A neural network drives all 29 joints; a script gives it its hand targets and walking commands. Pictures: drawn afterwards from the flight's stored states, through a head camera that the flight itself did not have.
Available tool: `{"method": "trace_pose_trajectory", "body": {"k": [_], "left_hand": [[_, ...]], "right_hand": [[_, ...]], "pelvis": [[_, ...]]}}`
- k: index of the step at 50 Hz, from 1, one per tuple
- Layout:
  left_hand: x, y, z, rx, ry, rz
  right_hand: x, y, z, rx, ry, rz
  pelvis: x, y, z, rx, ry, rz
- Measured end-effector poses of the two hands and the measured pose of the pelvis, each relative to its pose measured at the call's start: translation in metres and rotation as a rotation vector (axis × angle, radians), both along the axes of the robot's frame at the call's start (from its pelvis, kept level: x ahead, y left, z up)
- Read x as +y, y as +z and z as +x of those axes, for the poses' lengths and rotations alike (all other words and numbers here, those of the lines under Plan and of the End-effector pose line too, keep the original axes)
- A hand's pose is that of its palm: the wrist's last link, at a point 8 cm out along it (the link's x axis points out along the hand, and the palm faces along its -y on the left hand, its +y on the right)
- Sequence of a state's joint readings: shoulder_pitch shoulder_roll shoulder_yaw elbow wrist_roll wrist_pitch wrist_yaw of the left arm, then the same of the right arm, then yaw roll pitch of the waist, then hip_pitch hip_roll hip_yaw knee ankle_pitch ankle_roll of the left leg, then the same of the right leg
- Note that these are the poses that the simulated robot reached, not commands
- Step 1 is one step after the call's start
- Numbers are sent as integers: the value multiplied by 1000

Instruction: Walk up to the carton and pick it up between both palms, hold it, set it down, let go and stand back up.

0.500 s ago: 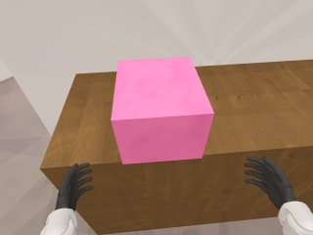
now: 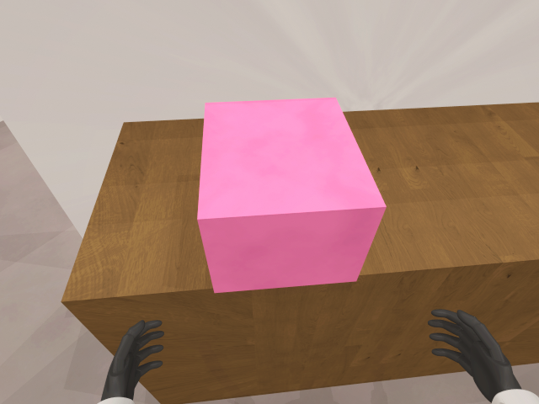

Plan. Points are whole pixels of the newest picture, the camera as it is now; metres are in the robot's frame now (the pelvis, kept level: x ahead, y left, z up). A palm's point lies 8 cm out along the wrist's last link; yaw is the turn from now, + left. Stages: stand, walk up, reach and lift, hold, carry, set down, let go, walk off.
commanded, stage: set down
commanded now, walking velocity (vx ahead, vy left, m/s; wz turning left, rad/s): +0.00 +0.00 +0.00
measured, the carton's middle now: (278, 189) +0.47 +0.00 +0.06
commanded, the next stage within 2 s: let go in 1.18 s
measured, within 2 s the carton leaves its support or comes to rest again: neither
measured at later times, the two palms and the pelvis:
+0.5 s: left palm out of the picture +0.15 +0.21 -0.04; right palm (464, 398) +0.16 -0.24 -0.02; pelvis -0.01 +0.00 +0.00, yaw +0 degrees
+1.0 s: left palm out of the picture +0.16 +0.22 -0.07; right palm out of the picture +0.16 -0.23 -0.07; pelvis +0.00 +0.00 +0.00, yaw +0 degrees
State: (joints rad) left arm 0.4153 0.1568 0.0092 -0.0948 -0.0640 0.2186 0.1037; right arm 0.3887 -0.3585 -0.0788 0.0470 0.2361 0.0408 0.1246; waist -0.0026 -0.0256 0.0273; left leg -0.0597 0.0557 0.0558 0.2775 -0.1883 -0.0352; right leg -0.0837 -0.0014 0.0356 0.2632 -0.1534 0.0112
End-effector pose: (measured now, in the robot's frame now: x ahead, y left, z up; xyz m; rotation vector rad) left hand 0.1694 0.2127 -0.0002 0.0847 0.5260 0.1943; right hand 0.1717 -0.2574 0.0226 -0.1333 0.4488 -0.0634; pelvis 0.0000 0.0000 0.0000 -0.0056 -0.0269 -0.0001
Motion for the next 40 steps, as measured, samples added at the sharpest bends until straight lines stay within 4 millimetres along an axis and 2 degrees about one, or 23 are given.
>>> {"method": "trace_pose_trajectory", "body": {"k": [7, 15, 22, 27, 29, 33, 40], "left_hand": [[0, -1, -5, 1, 16, -3], [-2, -23, -16, 99, 1, -21], [1, -27, -16, 87, 4, -21], [2, -41, -17, 155, -23, -25], [2, -40, -17, 155, -21, -16], [3, -42, -15, 161, -26, -6], [7, -59, -17, 235, -37, -2]], "right_hand": [[5, -19, -7, 71, 22, 24], [7, -31, -11, 93, -6, 11], [19, -39, -14, 113, 7, 11], [20, -49, -16, 139, -17, 1], [20, -51, -16, 138, -21, 11], [19, -63, -18, 175, -20, 1], [25, -81, -20, 212, -29, 0]], "pelvis": [[2, 0, 0, -8, 3, -1], [0, -1, -7, -15, 0, 3], [-4, -1, -11, -8, 0, 4], [-2, -1, -13, -11, 2, 4], [-1, -1, -12, -10, -4, 4], [1, -2, -11, -12, -2, 2], [3, -2, -9, -10, -3, 2]]}}
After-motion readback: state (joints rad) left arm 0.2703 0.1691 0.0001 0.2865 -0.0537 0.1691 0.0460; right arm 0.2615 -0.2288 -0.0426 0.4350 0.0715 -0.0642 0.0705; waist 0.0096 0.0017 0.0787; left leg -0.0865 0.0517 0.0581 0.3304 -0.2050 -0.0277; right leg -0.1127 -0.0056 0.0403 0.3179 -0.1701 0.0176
